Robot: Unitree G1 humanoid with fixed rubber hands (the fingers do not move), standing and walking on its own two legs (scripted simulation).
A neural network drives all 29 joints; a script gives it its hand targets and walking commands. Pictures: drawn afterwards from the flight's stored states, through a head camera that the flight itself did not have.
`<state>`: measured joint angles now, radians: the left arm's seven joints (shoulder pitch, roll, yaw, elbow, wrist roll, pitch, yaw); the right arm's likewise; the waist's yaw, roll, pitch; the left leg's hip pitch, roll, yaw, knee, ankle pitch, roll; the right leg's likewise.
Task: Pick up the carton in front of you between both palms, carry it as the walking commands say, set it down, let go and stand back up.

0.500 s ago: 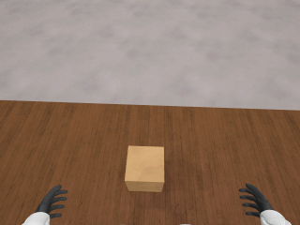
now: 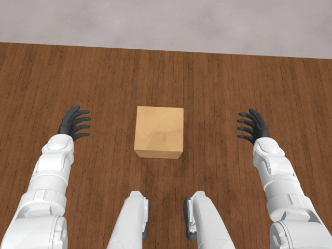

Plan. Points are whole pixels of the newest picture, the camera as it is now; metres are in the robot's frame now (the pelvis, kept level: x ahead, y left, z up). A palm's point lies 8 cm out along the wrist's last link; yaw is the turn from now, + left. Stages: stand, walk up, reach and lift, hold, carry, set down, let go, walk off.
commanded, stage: reach and lift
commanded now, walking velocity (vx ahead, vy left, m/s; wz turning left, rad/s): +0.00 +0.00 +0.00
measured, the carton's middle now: (159, 134) +0.49 +0.03 -0.57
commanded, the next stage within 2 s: none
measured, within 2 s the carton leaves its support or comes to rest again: neither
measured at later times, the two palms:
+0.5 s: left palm (98, 94) +0.52 +0.21 -0.16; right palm (221, 100) +0.50 -0.17 -0.16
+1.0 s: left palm (114, 124) +0.49 +0.22 -0.40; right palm (206, 127) +0.48 -0.17 -0.40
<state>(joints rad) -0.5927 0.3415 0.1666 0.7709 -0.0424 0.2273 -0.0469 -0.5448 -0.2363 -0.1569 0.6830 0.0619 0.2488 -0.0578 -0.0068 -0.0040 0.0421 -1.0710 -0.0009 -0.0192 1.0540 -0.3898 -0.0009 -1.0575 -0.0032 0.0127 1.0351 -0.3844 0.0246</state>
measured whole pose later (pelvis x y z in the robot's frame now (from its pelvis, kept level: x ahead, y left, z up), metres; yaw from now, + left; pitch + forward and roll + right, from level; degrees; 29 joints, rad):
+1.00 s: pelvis -0.05 +0.00 -0.25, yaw -2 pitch +47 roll -2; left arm -1.35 0.44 0.14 1.03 -0.15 0.11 0.03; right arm -1.28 -0.26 -0.19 0.89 0.15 0.14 -0.17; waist 0.00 -0.02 0.12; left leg -2.22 -0.05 -0.07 1.94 -0.54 -0.04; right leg -2.20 0.07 0.04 1.92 -0.54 0.07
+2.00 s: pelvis -0.06 +0.00 -0.32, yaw -2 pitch +35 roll -2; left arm -1.61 0.39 0.13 1.20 -0.08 0.14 0.04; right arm -1.52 -0.20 -0.31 1.05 0.04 0.14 -0.15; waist 0.03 -0.03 0.44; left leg -2.24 -0.02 -0.05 2.22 -0.58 -0.02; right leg -2.22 0.08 0.04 2.20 -0.58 0.08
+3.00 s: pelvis -0.04 -0.01 -0.14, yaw +1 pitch +40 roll -1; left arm -0.93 0.02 0.40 0.68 0.20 0.41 0.03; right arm -0.89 0.08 -0.47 0.61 -0.19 0.38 -0.09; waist 0.01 -0.03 -0.21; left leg -1.80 -0.10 -0.11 1.59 -0.49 -0.06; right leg -1.78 0.12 0.11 1.59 -0.51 0.08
